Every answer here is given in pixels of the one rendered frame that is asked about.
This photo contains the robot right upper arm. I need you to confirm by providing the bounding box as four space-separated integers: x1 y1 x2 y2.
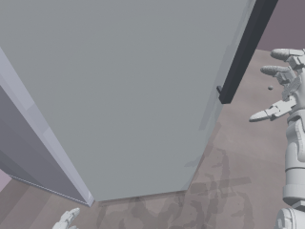
274 207 305 229

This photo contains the left robot hand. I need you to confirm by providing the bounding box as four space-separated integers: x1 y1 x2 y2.
52 207 80 229

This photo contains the handle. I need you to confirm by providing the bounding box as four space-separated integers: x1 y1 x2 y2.
216 0 278 104

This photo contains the robot right forearm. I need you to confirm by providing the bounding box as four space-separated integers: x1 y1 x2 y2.
282 109 305 213

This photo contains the fridge door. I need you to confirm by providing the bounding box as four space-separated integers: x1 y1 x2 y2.
0 0 256 202

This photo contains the right robot hand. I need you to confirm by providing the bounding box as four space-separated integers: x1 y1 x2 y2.
249 49 305 122

